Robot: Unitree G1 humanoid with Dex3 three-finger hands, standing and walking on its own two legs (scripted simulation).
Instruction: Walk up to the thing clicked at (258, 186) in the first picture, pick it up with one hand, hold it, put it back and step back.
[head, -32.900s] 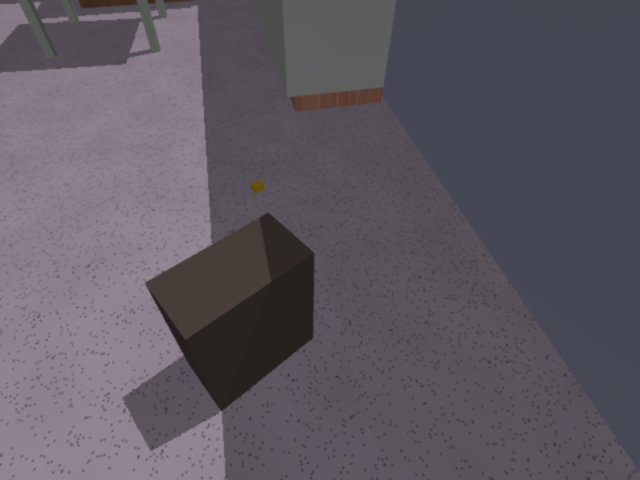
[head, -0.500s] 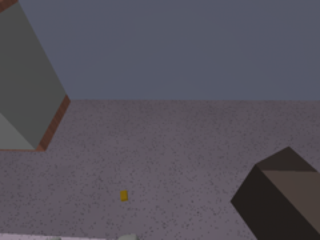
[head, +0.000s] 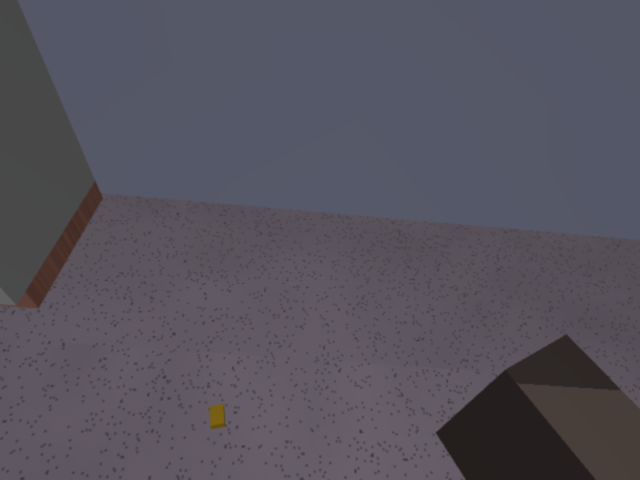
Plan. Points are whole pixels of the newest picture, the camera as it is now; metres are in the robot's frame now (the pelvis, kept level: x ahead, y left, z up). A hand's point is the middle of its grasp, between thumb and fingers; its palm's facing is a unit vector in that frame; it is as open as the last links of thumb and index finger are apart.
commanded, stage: walk up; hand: left
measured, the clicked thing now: (217, 416) +0.42 +0.24 -0.75
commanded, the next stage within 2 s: stand in 1.58 s
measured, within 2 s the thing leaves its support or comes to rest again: neither
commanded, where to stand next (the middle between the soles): +0.06 -0.02 m, yaw +3 degrees
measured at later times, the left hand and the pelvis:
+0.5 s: hand out of the picture +0.14 +0.22 -0.15, palm faces -0.01 -0.95 -0.32, open 7.4 cm; pelvis +0.04 -0.02 +0.01, yaw +1 degrees
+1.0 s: hand out of the picture +0.13 +0.23 -0.14, palm faces +0.03 -0.94 -0.34, open 7.4 cm; pelvis +0.06 -0.03 +0.01, yaw +2 degrees
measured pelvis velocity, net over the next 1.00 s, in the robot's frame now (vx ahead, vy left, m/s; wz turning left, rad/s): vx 0.06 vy -0.03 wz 0.04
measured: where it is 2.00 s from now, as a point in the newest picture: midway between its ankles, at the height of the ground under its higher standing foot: outside the picture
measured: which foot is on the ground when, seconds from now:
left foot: down 0.00-1.00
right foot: up 0.00-0.08, down 0.10-1.00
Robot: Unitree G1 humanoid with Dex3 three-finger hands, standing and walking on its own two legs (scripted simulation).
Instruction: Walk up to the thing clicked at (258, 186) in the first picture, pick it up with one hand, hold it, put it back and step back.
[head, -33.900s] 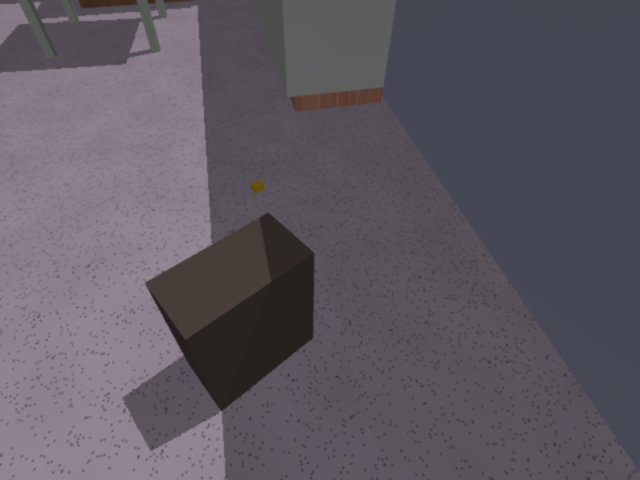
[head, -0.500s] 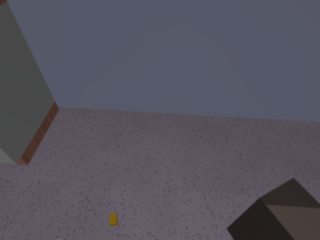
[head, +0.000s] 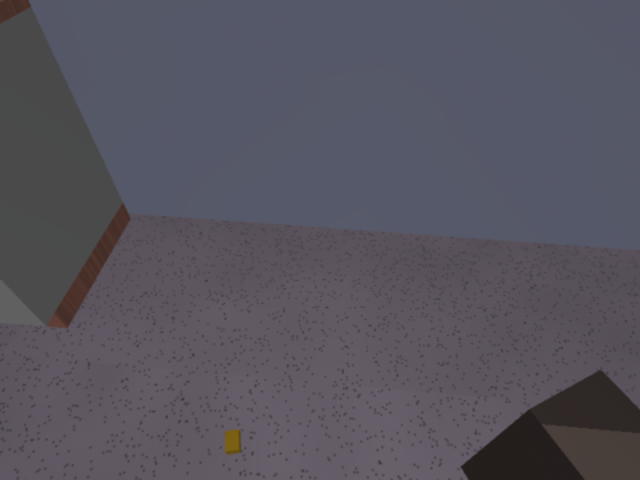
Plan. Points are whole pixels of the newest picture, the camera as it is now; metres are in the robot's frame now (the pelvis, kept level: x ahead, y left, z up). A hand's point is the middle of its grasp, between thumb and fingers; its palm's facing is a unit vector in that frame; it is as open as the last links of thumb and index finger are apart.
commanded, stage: walk up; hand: left
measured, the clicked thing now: (233, 441) +0.38 +0.25 -0.77
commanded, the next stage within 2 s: stand in 0.58 s
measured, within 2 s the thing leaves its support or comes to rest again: neither
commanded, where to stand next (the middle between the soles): +0.00 +0.00 m, yaw +1 degrees
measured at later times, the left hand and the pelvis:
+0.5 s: hand out of the picture +0.07 +0.25 -0.16, palm faces +0.01 -0.95 -0.32, open 7.4 cm; pelvis +0.00 +0.00 +0.00, yaw +1 degrees
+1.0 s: hand out of the picture +0.07 +0.25 -0.15, palm faces -0.01 -0.94 -0.35, open 7.4 cm; pelvis -0.01 +0.00 +0.00, yaw +0 degrees
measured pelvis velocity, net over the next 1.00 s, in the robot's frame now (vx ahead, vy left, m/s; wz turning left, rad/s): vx -0.01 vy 0.00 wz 0.00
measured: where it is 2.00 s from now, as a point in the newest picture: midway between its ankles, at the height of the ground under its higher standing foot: outside the picture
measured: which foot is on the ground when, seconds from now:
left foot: down 0.00-1.00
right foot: down 0.00-1.00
